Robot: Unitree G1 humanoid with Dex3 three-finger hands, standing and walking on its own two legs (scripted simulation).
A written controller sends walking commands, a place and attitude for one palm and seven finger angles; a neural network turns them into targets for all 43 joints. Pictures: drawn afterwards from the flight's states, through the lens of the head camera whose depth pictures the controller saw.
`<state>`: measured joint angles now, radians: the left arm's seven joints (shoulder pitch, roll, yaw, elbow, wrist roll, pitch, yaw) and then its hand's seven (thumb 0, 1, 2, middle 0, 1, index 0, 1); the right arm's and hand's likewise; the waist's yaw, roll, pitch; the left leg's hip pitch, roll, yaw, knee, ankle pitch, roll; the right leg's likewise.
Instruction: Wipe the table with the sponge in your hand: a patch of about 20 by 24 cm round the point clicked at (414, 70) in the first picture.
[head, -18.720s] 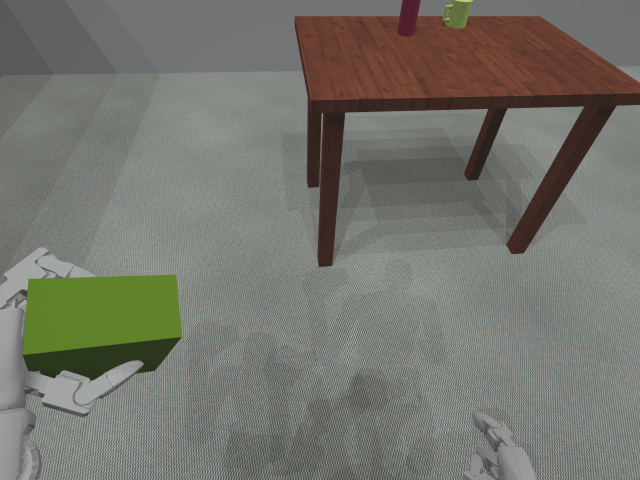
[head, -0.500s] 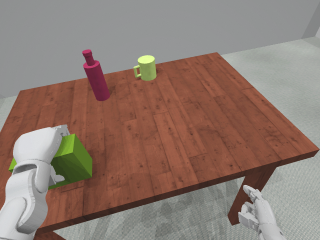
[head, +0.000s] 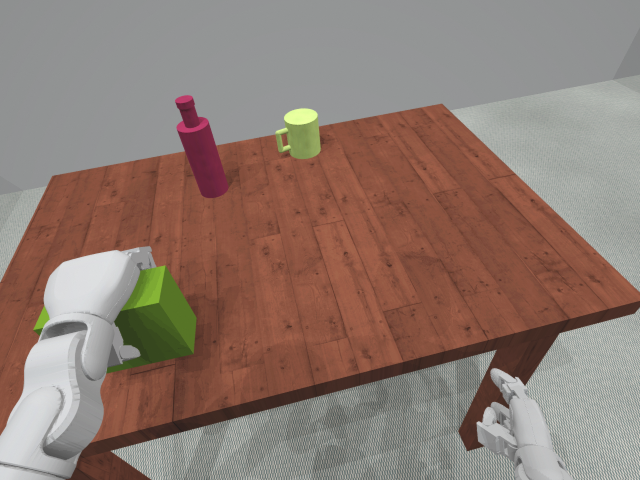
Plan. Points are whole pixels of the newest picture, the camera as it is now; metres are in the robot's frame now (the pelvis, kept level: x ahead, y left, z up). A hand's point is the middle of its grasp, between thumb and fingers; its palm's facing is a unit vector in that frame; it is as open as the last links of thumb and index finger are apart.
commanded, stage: lower the sponge onto the table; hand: left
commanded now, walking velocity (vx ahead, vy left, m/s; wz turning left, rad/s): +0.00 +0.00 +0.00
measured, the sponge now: (131, 330) +0.24 +0.29 +0.07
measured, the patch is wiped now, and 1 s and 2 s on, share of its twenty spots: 0.00 0.00 0.15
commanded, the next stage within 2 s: wipe forward along the first lane in 1.58 s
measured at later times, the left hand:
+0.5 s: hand (122, 321) +0.24 +0.29 +0.10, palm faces +0.02 -0.06 -1.00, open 10.1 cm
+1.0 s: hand (120, 332) +0.23 +0.30 +0.08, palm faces +0.00 -0.08 -1.00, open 10.1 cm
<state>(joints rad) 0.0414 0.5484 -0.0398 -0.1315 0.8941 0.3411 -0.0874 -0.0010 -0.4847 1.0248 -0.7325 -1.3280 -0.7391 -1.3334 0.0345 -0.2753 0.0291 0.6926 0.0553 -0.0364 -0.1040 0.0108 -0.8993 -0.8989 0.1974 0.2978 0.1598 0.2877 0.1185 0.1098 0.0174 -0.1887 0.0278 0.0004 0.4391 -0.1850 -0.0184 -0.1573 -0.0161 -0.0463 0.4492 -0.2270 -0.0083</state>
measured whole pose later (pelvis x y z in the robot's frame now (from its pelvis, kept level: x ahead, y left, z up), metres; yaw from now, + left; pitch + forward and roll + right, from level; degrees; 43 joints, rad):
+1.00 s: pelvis +0.01 +0.00 +0.00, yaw +0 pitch -3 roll +0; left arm 0.16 0.49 -0.02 -0.12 0.92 0.31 0.01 0.00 -0.48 1.03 -0.73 -1.33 -0.74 -1.33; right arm 0.06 -0.26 0.01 0.69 0.04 -0.04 -0.08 0.01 -0.90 -0.90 0.20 0.30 0.18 0.30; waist 0.12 0.10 0.01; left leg -0.19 0.03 0.01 0.45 -0.21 -0.01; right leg -0.15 -0.01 -0.04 0.43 -0.23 0.00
